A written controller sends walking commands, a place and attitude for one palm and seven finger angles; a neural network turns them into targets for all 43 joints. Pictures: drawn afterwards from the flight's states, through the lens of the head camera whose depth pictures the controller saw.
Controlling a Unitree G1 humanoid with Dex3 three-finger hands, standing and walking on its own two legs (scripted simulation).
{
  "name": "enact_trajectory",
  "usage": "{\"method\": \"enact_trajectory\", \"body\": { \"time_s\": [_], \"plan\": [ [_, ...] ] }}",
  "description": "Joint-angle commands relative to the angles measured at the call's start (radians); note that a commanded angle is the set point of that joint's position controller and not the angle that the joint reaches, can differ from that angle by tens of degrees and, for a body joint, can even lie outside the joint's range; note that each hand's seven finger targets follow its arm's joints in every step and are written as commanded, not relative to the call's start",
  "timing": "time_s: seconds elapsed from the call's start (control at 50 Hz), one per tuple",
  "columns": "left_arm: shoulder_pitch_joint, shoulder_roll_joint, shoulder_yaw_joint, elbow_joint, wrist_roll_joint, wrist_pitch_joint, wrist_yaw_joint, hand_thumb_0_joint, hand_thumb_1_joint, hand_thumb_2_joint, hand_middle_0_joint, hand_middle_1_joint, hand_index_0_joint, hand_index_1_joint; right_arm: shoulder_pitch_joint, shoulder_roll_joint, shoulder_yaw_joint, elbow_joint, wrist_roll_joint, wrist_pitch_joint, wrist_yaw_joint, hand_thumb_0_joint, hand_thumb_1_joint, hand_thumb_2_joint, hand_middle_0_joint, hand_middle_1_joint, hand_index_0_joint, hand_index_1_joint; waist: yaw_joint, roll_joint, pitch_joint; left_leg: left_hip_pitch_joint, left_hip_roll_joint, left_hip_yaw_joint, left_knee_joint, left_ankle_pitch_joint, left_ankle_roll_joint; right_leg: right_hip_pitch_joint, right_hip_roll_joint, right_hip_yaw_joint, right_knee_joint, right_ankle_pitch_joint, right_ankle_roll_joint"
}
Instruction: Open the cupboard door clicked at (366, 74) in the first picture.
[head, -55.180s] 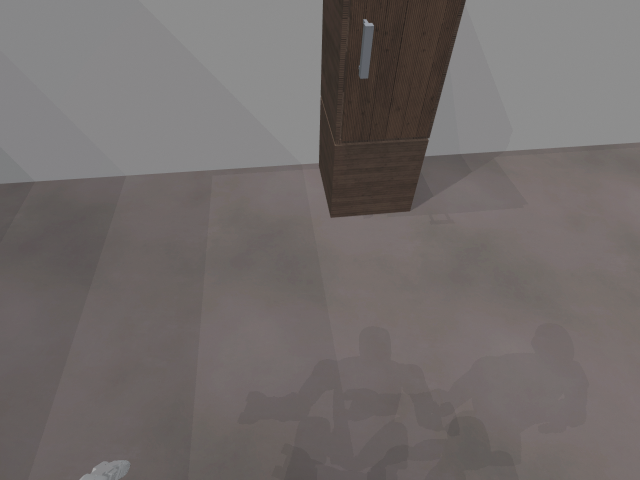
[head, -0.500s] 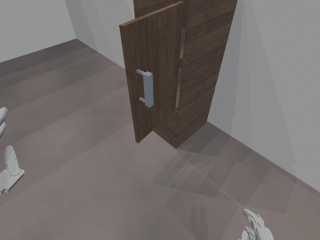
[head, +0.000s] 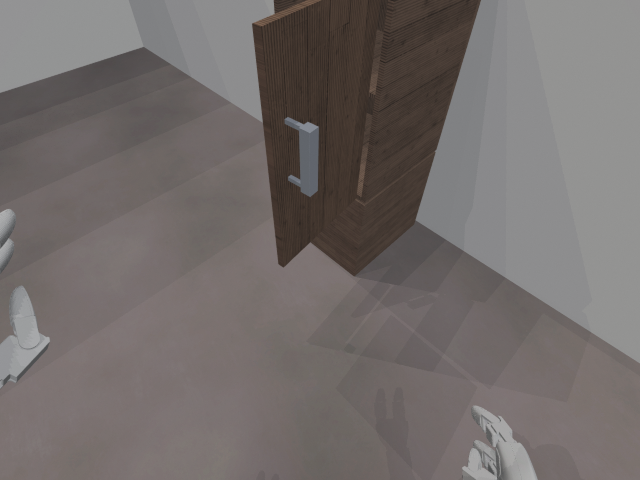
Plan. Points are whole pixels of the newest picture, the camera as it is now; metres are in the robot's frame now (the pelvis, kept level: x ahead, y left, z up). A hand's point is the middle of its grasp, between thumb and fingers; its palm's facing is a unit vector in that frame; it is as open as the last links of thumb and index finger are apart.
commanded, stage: let the arm hang, fingers relaxed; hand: left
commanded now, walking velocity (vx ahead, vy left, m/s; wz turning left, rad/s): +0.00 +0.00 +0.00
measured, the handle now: (300, 157) +0.68 +0.08 +0.00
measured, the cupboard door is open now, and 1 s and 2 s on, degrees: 97 97 97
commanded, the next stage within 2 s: look to check the result in 1.16 s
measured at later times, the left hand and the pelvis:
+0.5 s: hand out of the picture +0.00 +0.18 -0.17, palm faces +0.02 -0.98 -0.22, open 7.1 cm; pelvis -0.03 -0.02 +0.00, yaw +3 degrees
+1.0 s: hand out of the picture +0.06 +0.23 -0.15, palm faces +0.04 -0.94 -0.34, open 7.4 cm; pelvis +0.00 -0.01 +0.01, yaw +3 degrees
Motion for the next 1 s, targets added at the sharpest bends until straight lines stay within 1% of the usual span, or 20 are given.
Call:
{"method": "enact_trajectory", "body": {
  "time_s": [0.0,0.02,0.04,0.06,0.08,0.12,0.14,0.18,0.2,0.22,0.24,0.28,0.34,0.38,0.42,0.5,0.6,0.66,0.86,0.98],
  "plan": [
    [-0.026,0.167,0.127,-0.193,-0.006,-0.059,0.023,0.0,0.9,0.9,-0.2,-0.3,-0.2,-0.3,-0.075,-0.134,-0.055,-0.154,0.003,-0.05,-0.014,0.0,-0.9,-0.9,0.2,0.3,0.2,0.3,-0.006,0.061,-0.129,-0.122,0.061,-0.087,-0.139,0.102,-0.006,0.198,-0.035,0.084,-0.038,0.146,0.002],
    [-0.018,0.164,0.125,-0.189,-0.006,-0.059,0.023,0.0,0.9,0.9,-0.2,-0.3,-0.2,-0.3,-0.08,-0.132,-0.054,-0.154,0.003,-0.05,-0.015,0.0,-0.9,-0.9,0.2,0.3,0.2,0.3,-0.005,0.067,-0.122,-0.125,0.063,-0.087,-0.141,0.097,-0.005,0.196,-0.034,0.085,-0.04,0.143,0.003],
    [-0.125,0.031,-0.311,0.601,0.062,0.084,-0.123,0.0,0.9,0.9,-0.2,-0.3,-0.2,-0.3,-0.134,-0.322,-0.108,0.09,0.02,-0.077,0.074,0.0,-0.9,-0.9,0.2,0.3,0.2,0.3,-0.057,0.077,0.002,-0.169,0.09,-0.129,0.024,0.267,0.019,0.001,-0.1,0.044,0.088,0.205,-0.017],
    [-0.128,0.003,-0.279,0.627,0.053,0.172,-0.144,0.0,0.9,0.9,-0.2,-0.3,-0.2,-0.3,-0.06,-0.275,-0.103,0.082,0.013,-0.003,0.078,0.0,-0.9,-0.9,0.2,0.3,0.2,0.3,-0.039,0.103,-0.082,-0.117,0.107,-0.126,-0.017,0.342,0.003,-0.016,-0.082,0.077,0.069,0.101,-0.026],
    [-0.132,-0.014,-0.286,0.611,0.049,0.198,-0.147,0.0,0.9,0.9,-0.2,-0.3,-0.2,-0.3,-0.059,-0.273,-0.097,0.059,0.01,0.018,0.073,0.0,-0.9,-0.9,0.2,0.3,0.2,0.3,-0.036,0.135,-0.068,-0.137,0.137,-0.142,-0.044,0.326,0.016,-0.034,-0.056,0.051,0.11,-0.013,-0.019],
    [-0.195,-0.019,-0.293,0.686,0.059,0.2,-0.146,0.0,0.9,0.9,-0.2,-0.3,-0.2,-0.3,-0.064,-0.26,-0.086,0.069,-0.007,0.042,0.069,0.0,-0.9,-0.9,0.2,0.3,0.2,0.3,-0.025,0.066,-0.102,-0.181,0.166,-0.204,-0.07,0.296,0.061,-0.003,-0.032,0.048,0.169,-0.09,-0.024],
    [-0.215,-0.002,-0.298,0.738,0.063,0.201,-0.146,0.0,0.9,0.9,-0.2,-0.3,-0.2,-0.3,-0.072,-0.265,-0.078,0.072,-0.013,0.052,0.067,0.0,-0.9,-0.9,0.2,0.3,0.2,0.3,-0.017,-0.016,-0.095,-0.199,0.165,-0.213,-0.069,0.253,0.071,0.032,-0.033,0.058,0.152,-0.073,-0.028],
    [-0.252,0.04,-0.3,0.858,0.072,0.199,-0.145,0.0,0.9,0.9,-0.2,-0.3,-0.2,-0.3,-0.068,-0.268,-0.078,0.099,-0.017,0.072,0.067,0.0,-0.9,-0.9,0.2,0.3,0.2,0.3,-0.006,-0.186,-0.113,-0.181,0.104,-0.172,-0.011,0.123,0.056,0.073,-0.083,0.104,0.052,0.011,-0.044],
    [-0.288,0.071,-0.304,0.913,0.074,0.199,-0.144,0.0,0.9,0.9,-0.2,-0.3,-0.2,-0.3,-0.051,-0.264,-0.078,0.108,-0.013,0.087,0.069,0.0,-0.9,-0.9,0.2,0.3,0.2,0.3,-0.019,-0.251,-0.112,-0.145,0.058,-0.142,0.026,0.051,0.042,0.038,-0.131,0.151,-0.013,-0.014,-0.07],
    [-0.317,0.084,-0.313,0.968,0.069,0.203,-0.144,0.0,0.9,0.9,-0.2,-0.3,-0.2,-0.3,-0.034,-0.251,-0.073,0.132,-0.014,0.099,0.069,0.0,-0.9,-0.9,0.2,0.3,0.2,0.3,-0.029,-0.257,-0.101,-0.101,0.021,-0.11,0.058,-0.006,0.034,-0.003,-0.17,0.193,-0.072,-0.059,-0.091],
    [-0.346,0.093,-0.322,1.018,0.064,0.207,-0.142,0.0,0.9,0.9,-0.2,-0.3,-0.2,-0.3,-0.015,-0.241,-0.067,0.155,-0.016,0.11,0.067,0.0,-0.9,-0.9,0.2,0.3,0.2,0.3,-0.037,-0.247,-0.101,-0.062,0.005,-0.091,0.074,-0.046,0.03,-0.029,-0.187,0.211,-0.118,-0.137,-0.104],
    [-0.388,0.087,-0.339,1.104,0.058,0.211,-0.138,0.0,0.9,0.9,-0.2,-0.3,-0.2,-0.3,-0.001,-0.225,-0.059,0.205,-0.02,0.122,0.068,0.0,-0.9,-0.9,0.2,0.3,0.2,0.3,-0.043,-0.108,-0.082,-0.014,0.008,-0.088,0.057,-0.044,0.029,-0.075,-0.172,0.213,-0.16,-0.278,-0.1],
    [-0.382,0.06,-0.352,1.22,0.049,0.209,-0.134,0.0,0.9,0.9,-0.2,-0.3,-0.2,-0.3,-0.003,-0.221,-0.052,0.255,-0.022,0.122,0.066,0.0,-0.9,-0.9,0.2,0.3,0.2,0.3,-0.025,0.108,-0.071,-0.082,0.058,-0.148,-0.072,-0.057,0.035,0.007,-0.108,0.159,-0.112,-0.259,-0.064],
    [-0.347,0.048,-0.354,1.296,0.046,0.207,-0.133,0.0,0.9,0.9,-0.2,-0.3,-0.2,-0.3,-0.011,-0.216,-0.05,0.282,-0.022,0.124,0.063,0.0,-0.9,-0.9,0.2,0.3,0.2,0.3,-0.004,0.144,-0.058,-0.15,0.068,-0.159,-0.123,-0.131,0.033,0.078,-0.093,0.143,-0.113,-0.243,-0.056],
    [-0.338,0.039,-0.345,1.349,0.047,0.203,-0.132,0.0,0.9,0.9,-0.2,-0.3,-0.2,-0.3,0.01,-0.211,-0.057,0.308,-0.022,0.127,0.06,0.0,-0.9,-0.9,0.2,0.3,0.2,0.3,0.0,0.144,-0.053,-0.158,0.065,-0.156,-0.126,-0.146,0.032,0.104,-0.098,0.145,-0.141,-0.247,-0.061],
    [-0.358,0.045,-0.345,1.425,0.043,0.198,-0.132,0.0,0.9,0.9,-0.2,-0.3,-0.2,-0.3,0.08,-0.21,-0.064,0.367,-0.018,0.131,0.055,0.0,-0.9,-0.9,0.2,0.3,0.2,0.3,-0.01,0.054,-0.025,-0.118,0.065,-0.147,-0.118,-0.122,0.03,0.077,-0.111,0.143,-0.193,-0.286,-0.067],
    [-0.372,0.049,-0.344,1.493,0.041,0.197,-0.131,0.0,0.9,0.9,-0.2,-0.3,-0.2,-0.3,0.109,-0.214,-0.066,0.415,-0.017,0.128,0.052,0.0,-0.9,-0.9,0.2,0.3,0.2,0.3,-0.009,0.037,-0.003,-0.107,0.076,-0.152,-0.146,-0.108,0.033,0.075,-0.106,0.133,-0.202,-0.278,-0.065],
    [-0.391,0.06,-0.344,1.514,0.041,0.198,-0.131,0.0,0.9,0.9,-0.2,-0.3,-0.2,-0.3,0.113,-0.22,-0.066,0.433,-0.018,0.128,0.052,0.0,-0.9,-0.9,0.2,0.3,0.2,0.3,-0.01,-0.016,0.021,-0.111,0.079,-0.155,-0.164,-0.112,0.035,0.071,-0.106,0.13,-0.211,-0.289,-0.061],
    [-0.439,0.081,-0.344,1.534,0.042,0.194,-0.13,0.0,0.9,0.9,-0.2,-0.3,-0.2,-0.3,0.055,-0.24,-0.063,0.453,-0.019,0.119,0.056,0.0,-0.9,-0.9,0.2,0.3,0.2,0.3,-0.008,-0.019,0.021,-0.076,0.083,-0.158,-0.198,-0.055,0.032,0.09,-0.105,0.126,-0.203,-0.224,-0.052],
    [-0.463,0.081,-0.348,1.539,0.04,0.182,-0.129,0.0,0.9,0.9,-0.2,-0.3,-0.2,-0.3,0.002,-0.253,-0.058,0.456,-0.016,0.106,0.053,0.0,-0.9,-0.9,0.2,0.3,0.2,0.3,-0.008,0.01,-0.043,-0.014,0.1,-0.156,-0.204,0.115,0.023,0.159,-0.109,0.11,-0.168,-0.009,-0.049]
  ]
}}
